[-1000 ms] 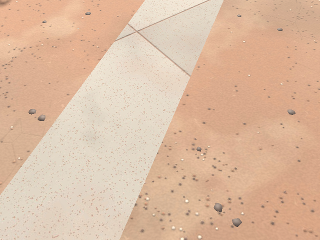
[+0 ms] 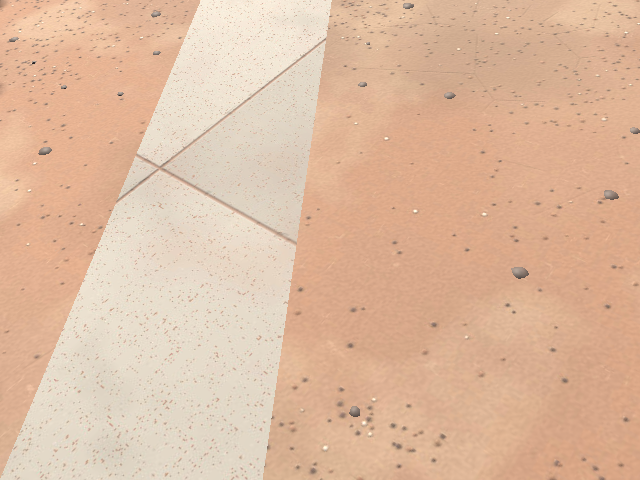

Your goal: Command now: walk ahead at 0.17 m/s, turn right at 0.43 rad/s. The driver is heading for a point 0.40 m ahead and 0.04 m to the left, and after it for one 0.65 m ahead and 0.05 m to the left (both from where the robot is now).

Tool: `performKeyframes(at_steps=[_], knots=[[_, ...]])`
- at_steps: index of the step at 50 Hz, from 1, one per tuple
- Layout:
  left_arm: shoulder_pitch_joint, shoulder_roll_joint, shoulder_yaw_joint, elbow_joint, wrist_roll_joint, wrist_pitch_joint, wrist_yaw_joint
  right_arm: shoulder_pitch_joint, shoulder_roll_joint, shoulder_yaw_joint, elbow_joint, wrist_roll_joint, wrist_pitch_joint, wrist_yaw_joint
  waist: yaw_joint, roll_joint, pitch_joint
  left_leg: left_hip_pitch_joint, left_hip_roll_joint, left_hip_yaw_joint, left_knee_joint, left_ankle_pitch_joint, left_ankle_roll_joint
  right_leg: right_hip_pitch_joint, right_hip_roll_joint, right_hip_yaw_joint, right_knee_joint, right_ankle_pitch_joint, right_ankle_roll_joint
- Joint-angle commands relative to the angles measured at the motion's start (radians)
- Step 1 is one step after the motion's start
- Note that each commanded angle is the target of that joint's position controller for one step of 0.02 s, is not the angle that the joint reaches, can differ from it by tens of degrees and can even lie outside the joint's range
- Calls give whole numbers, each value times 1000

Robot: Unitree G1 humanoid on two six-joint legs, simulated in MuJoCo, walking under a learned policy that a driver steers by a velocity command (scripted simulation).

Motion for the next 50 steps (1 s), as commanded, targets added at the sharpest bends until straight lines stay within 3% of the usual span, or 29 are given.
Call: performKeyframes(at_steps=[1, 4, 8, 10, 11, 12, 13, 14, 15, 16, 18, 19, 20, 22, 25, 27, 29, 31, 32, 33, 34, 35, 36, 38, 39, 43, 47, 50], knots=[[-30, 155, 35, -63, 5, -25, 15, -93, -37, -5, -57, -5, -33, 5, -10, -148, -11, -109, 8, -24, -118, 101, -23, 151, -171, 197, -177, 85, -119], [-22, 172, 41, -55, 2, -14, 12, -114, -17, 12, -57, 0, -28, 14, 9, -177, -13, 13, 3, -9, -248, 106, -47, 103, -160, 150, -138, 228, -128], [-27, 182, 44, -45, 1, 1, 1, -113, -53, 15, -58, 8, -29, 29, 23, -173, -17, 105, 2, -4, -331, 60, -34, 95, -194, 193, -77, 341, -147], [-56, 165, 36, -45, -7, 6, 1, -73, -71, 12, -43, 4, -38, 33, 1, -165, -30, 175, 0, -1, -412, 74, -7, 109, -194, 221, -28, 348, -133], [-74, 150, 29, -43, -11, 7, 2, -38, -71, 12, -27, -3, -44, 35, -26, -146, -35, 253, 2, 4, -518, 181, 13, 97, -174, 219, 4, 325, -107], [-53, 124, 20, -33, -2, 2, 2, -14, -90, 11, -18, -19, -50, 31, -32, -109, -56, 360, 49, -41, -575, 354, 36, 73, -134, 206, 36, 300, -67], [-20, 88, 8, -36, 26, -6, 1, 19, -149, 3, -18, -33, -51, 23, -11, 2, -136, 526, 176, -149, -508, 672, 81, 8, -62, 148, 135, 164, -20], [61, 52, -1, -24, 23, -9, 4, 15, -145, 10, 0, -31, -38, 18, 34, 152, -180, 633, 257, -226, -454, 787, 197, -107, 10, 92, 188, -104, 37], [43, 73, -2, -16, 19, -3, 9, 34, -71, 26, 15, -10, -26, 20, 0, 177, -196, 606, 283, -289, -504, 522, 251, -122, 3, 54, 208, -249, 67], [-19, 110, 9, -28, 5, 4, 11, 69, -77, 25, 31, 7, -17, 23, -30, 169, -151, 586, 263, -326, -557, 196, 251, -177, 13, 13, 250, -279, 71], [-121, 153, 25, -58, -8, 14, 8, 146, -160, 2, 48, 14, -10, 19, -100, 175, -58, 556, 315, -459, -696, -309, 280, -347, 13, -22, 474, -384, 80], [-132, 163, 32, -64, -14, 12, 3, 136, -171, 1, 48, 8, -18, 14, -92, 163, -25, 521, 331, -488, -733, -392, 283, -394, -15, -4, 575, -375, 78], [-125, 152, 34, -61, -18, 3, -2, 110, -155, 5, 44, 8, -26, 10, -72, 153, -5, 487, 315, -458, -751, -391, 266, -407, -34, -4, 602, -333, 70], [-129, 113, 30, -49, -15, -23, -9, 77, -110, 14, 37, 15, -32, 1, -60, 139, 2, 452, 264, -354, -771, -310, 229, -388, -57, -26, 538, -248, 58], [-145, 50, 13, -37, -7, -51, -21, 49, -119, 10, 34, 19, -32, -1, -47, 131, -16, 345, 192, -199, -771, -157, 207, -210, -41, -80, 338, -140, 53], [-147, 58, 13, -29, -10, -57, -27, 72, -139, 4, 44, 25, -29, 5, -45, 122, -25, 315, 192, -170, -753, -123, 216, -120, -20, -109, 229, -64, 55], [-108, 71, 18, -9, -13, -56, -30, 76, -140, 5, 50, 36, -23, 12, -15, 100, -23, 245, 194, -155, -707, -178, 202, 3, -3, -136, 125, 29, 45], [-4, 94, 31, 27, -21, -49, -23, 78, -87, 24, 53, 28, -23, 18, 36, 74, -30, 133, 164, -138, -609, -277, 160, 162, -2, -123, 98, -17, 21], [73, 139, 45, 36, -21, -49, -13, 64, -13, 49, 43, 18, -26, 25, 72, -34, -19, 13, 95, -78, -409, -275, 107, 260, -128, 53, -10, -144, -18], [137, 250, 68, 33, -9, -47, -7, 51, 55, 68, 4, 13, -44, 29, 79, -303, -40, -189, -15, 59, -76, -300, 46, 362, -345, 404, -169, -392, -118], [163, 246, 67, 41, 13, -63, -19, 12, -39, 46, -17, 36, -57, 23, 96, -275, 3, -296, -3, -40, 120, -350, 70, 301, -426, 604, -244, -562, -207], [105, 180, 48, 28, 12, -81, -23, 29, -84, 32, -10, 54, -63, 25, 60, -217, 61, -355, 39, -103, 191, -258, 97, 282, -396, 537, -241, -563, -184], [49, 138, 35, 17, 6, -92, -26, 58, -90, 28, 12, 53, -63, 28, 30, -196, 73, -347, 55, -116, 197, -166, 107, 267, -346, 424, -242, -456, -146], [-12, 110, 26, 8, 1, -97, -27, 66, -75, 22, 30, 33, -59, 28, 6, -154, 80, -302, 77, -132, 141, -23, 95, 239, -291, 226, -262, -176, -89], [-11, 101, 23, 12, 10, -98, -25, 64, -55, 24, 35, 31, -54, 32, 4, -144, 72, -271, 71, -121, 132, 37, 83, 224, -266, 145, -266, -52, -75], [22, 92, 23, 39, 22, -99, -15, 28, -6, 31, 11, 28, -36, 41, 6, -106, 64, -246, 54, -87, 23, 201, 37, 201, -230, -56, -276, 203, -73], [42, 108, 25, 63, 12, -97, -3, -102, 28, 50, -56, 19, -33, 62, 37, -97, 109, -145, 52, 14, -195, 333, 32, 151, -221, -184, -311, 237, -63], [84, 118, 29, 89, 1, -85, -3, -176, 34, 58, -103, 23, -34, 83, 52, -79, 138, -153, 41, 56, -284, 292, 65, 246, -254, -227, -276, 338, -64]])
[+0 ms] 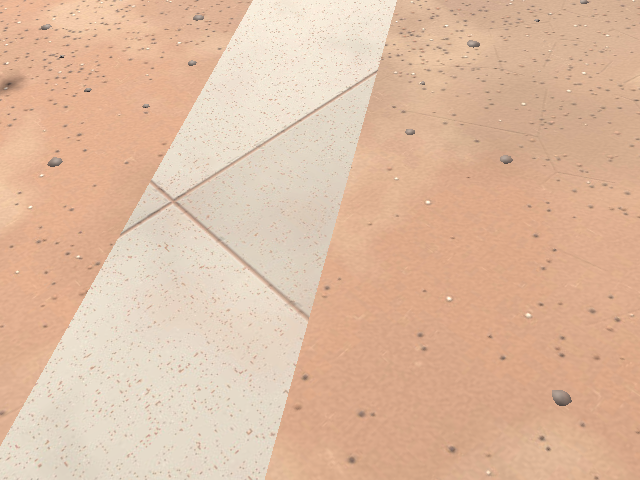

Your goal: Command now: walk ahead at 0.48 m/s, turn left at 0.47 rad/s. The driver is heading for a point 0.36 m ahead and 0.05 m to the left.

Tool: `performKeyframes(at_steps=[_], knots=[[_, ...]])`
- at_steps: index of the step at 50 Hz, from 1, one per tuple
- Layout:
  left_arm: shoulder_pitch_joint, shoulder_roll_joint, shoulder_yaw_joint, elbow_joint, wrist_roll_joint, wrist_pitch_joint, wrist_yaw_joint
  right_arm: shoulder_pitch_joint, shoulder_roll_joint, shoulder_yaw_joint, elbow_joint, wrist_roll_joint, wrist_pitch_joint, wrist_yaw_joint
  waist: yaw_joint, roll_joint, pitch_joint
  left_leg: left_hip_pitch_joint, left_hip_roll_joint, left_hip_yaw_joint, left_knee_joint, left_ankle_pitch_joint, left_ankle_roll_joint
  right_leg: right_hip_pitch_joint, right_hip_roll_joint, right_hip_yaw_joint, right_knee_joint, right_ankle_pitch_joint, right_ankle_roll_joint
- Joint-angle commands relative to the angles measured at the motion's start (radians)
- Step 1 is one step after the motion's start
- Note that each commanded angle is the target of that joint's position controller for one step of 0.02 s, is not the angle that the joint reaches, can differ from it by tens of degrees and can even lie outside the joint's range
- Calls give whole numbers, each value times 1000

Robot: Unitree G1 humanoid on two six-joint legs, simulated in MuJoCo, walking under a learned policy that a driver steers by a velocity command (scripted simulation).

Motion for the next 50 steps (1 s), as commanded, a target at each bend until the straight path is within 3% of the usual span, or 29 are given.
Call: performKeyframes(at_steps=[1, 4, 6, 7, 8, 9, 10, 11, 12, 15, 18, 20, 23, 27, 28, 29, 30, 31, 32, 33, 35, 37, 39, 41, 42, 43, 44, 47, 50], knots=[[20, 170, 39, -29, -12, 3, 6, -192, -21, 8, -135, 2, -18, 25, 9, -101, 122, -18, -17, 64, -79, -39, 32, -36, -280, 22, -26, 528, -93], [1, 215, 50, -39, -17, 30, 20, -128, -73, -17, -152, 6, -18, 39, -63, -164, 28, 135, -101, 148, -76, -193, 93, 50, -298, -12, 185, 1102, -72], [-30, 239, 54, -52, -16, 45, 27, 146, -172, -69, -95, 12, -10, 25, -213, -159, -126, 524, -157, 134, -139, -168, 160, -70, -266, -32, 550, 1173, -34], [-26, 219, 43, -74, -2, 32, 26, 297, -245, -95, -68, 6, 6, -3, -262, -40, -226, 853, -6, -116, -150, -212, 221, -351, -218, -18, 863, 745, 4], [56, 69, -5, -125, 4, -4, 0, 256, -308, -100, -99, 12, 5, -12, -140, 205, -351, 1170, 275, -736, -272, -374, 447, -784, 28, 104, 1264, -220, 74], [-62, 159, 13, -148, -36, -54, -18, 292, -233, -77, -92, -5, 4, -18, -212, 85, -393, 1164, 277, -798, -390, -430, 421, -890, 2, 314, 1328, -216, 41], [-140, 190, 19, -173, -68, -69, -21, 240, -178, -63, -92, -13, -6, -22, -200, 44, -245, 1033, 250, -605, -388, -262, 364, -922, -54, 302, 1279, -148, 17], [-149, 183, 20, -169, -54, -69, -11, 149, -144, -51, -108, -12, -19, -17, -133, -65, -132, 832, 203, -457, -386, -25, 322, -861, -100, 286, 1173, -88, 19], [-148, 193, 32, -153, -22, -56, 0, 83, -102, -39, -121, -13, -25, -19, -94, -81, -89, 695, 163, -339, -380, 151, 290, -787, -135, 272, 1091, -69, 31], [-92, 151, 31, -152, -3, -15, 1, 53, -116, -35, -121, -24, -31, -28, -34, -42, -50, 456, 121, -206, -420, 404, 287, -639, -141, 241, 971, -37, 71], [-151, 106, 12, -180, 7, 2, 5, 59, -144, -40, -101, -24, -27, -42, -40, -2, -58, 400, 57, -87, -410, 505, 244, -605, -111, 202, 734, 129, 87], [-211, 98, 4, -190, 6, -1, -3, 88, -141, -38, -89, -18, -14, -49, -77, 16, -89, 424, 25, -51, -397, 444, 205, -557, -83, 187, 580, 305, 80], [-283, 120, 5, -208, -6, -5, -19, 135, -139, -30, -58, -17, 2, -55, -114, 27, -95, 502, 57, -91, -368, 321, 182, -542, -63, 210, 448, 408, 64], [-259, 162, 21, -203, 15, -13, -31, 120, -123, -16, -36, -17, 13, -57, -68, 28, -92, 573, 85, -160, -221, 237, 136, -467, -42, 217, 298, 376, 1], [-228, 187, 27, -194, 24, -18, -28, 143, -109, -11, -30, -22, 11, -57, -59, -5, -108, 553, 36, -144, -149, 188, 95, -362, -69, 241, 245, 627, -26], [-220, 244, 34, -206, 38, -19, -23, 222, -85, -4, -31, -43, 0, -55, -104, -109, -182, 456, -39, -119, -31, -21, 47, -174, -194, 345, 321, 1014, -93], [-189, 190, 21, -199, 42, -4, -19, 328, -48, 10, 5, -32, -3, -56, -101, -233, -305, 340, -92, -92, 134, -370, -14, -1, -333, 486, 352, 1127, -244], [-153, 115, 3, -183, 22, 13, -23, 282, -94, 4, 5, -20, 9, -54, -55, -264, -339, 293, -90, -85, 237, -711, -48, -3, -386, 586, 299, 1026, -298], [-165, 100, -9, -172, 9, 25, -29, 223, -125, -6, -13, -9, 30, -55, -50, -208, -285, 249, -67, -99, 277, -790, -61, -59, -374, 610, 254, 784, -280], [-201, 120, -6, -171, 6, 36, -30, 185, -117, -10, -14, -6, 56, -63, -56, -158, -222, 229, -46, -94, 306, -757, -75, -134, -351, 604, 211, 551, -249], [-325, 157, 4, -187, 11, 51, -27, 181, -102, -13, -5, -11, 95, -75, -96, -161, -116, 295, -11, -75, 195, -646, -86, -337, -289, 523, 127, 242, -183], [-379, 150, 6, -185, 17, 66, -23, 223, -64, -5, 32, -17, 100, -79, -119, -195, -92, 436, -31, -23, 35, -495, -82, -457, -211, 415, 101, 133, -143], [-366, 132, 2, -163, 5, 72, -17, 265, -51, -6, 67, -29, 92, -73, -134, -187, -113, 553, -56, 22, -121, -303, -61, -486, -167, 346, 120, 4, -113], [-317, 99, -10, -131, 3, 69, -19, 222, -83, -8, 51, -53, 87, -72, -107, -126, -69, 554, 1, -44, -221, -273, -16, -515, -122, 311, 144, -168, -34], [-300, 107, -7, -133, 11, 68, -20, 189, -135, -16, 41, -42, 84, -78, -63, -44, -24, 445, 38, -91, -254, -419, 23, -479, -75, 268, 171, -158, 0], [-319, 95, -8, -132, 15, 67, -18, 166, -115, -12, 52, -35, 75, -78, -58, 25, 0, 317, 29, -96, -293, -578, 36, -373, -47, 227, 214, -58, 22], [-329, 96, -7, -126, 13, 65, -13, 143, -88, -4, 52, -37, 60, -78, -55, 38, 9, 275, 25, -97, -321, -585, 21, -312, -46, 224, 255, 25, 21], [-298, 102, -1, -91, 6, 65, -4, 142, -84, -1, 71, -33, 24, -77, -55, 27, -8, 327, 16, -79, -301, -404, -14, -282, -49, 223, 296, 207, -4], [-294, 95, 1, -63, -1, 65, -6, 190, -85, 1, 101, -25, 18, -78, -72, -5, -31, 392, 6, -63, -266, -275, -12, -279, -51, 220, 309, 315, -7]])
